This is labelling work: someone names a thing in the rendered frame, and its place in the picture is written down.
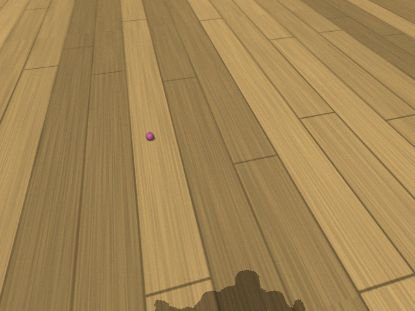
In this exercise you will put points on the ball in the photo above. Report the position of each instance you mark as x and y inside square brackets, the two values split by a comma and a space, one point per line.
[149, 136]

